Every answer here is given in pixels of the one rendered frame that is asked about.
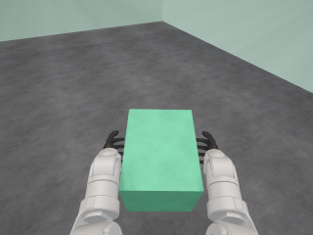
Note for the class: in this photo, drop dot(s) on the left robot upper arm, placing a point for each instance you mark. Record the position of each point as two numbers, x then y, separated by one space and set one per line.
105 227

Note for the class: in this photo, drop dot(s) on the robot right hand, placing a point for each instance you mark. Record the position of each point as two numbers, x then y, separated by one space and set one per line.
210 142

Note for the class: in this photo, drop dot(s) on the right robot upper arm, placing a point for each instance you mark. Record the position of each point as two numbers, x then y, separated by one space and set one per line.
221 227

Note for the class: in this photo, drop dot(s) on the robot right forearm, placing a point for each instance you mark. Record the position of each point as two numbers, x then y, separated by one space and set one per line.
225 201

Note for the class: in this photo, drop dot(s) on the carton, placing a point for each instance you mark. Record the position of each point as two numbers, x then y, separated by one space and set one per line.
161 169

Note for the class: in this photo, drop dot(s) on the robot left forearm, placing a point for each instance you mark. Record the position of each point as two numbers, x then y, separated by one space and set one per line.
101 198

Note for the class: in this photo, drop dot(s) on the robot left hand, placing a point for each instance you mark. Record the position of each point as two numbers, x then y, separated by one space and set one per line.
111 140

